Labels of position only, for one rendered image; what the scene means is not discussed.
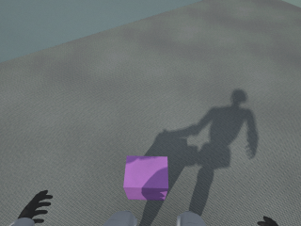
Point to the carton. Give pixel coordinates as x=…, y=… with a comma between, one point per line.
x=146, y=177

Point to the robot thigh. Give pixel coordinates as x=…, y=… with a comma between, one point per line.
x=121, y=218
x=189, y=219

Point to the left robot hand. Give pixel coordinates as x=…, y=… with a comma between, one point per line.
x=30, y=210

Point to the robot left thigh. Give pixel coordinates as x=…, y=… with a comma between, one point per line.
x=121, y=218

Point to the right robot hand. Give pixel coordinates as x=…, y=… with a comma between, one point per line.
x=268, y=222

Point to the robot right thigh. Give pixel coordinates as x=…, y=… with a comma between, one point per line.
x=189, y=219

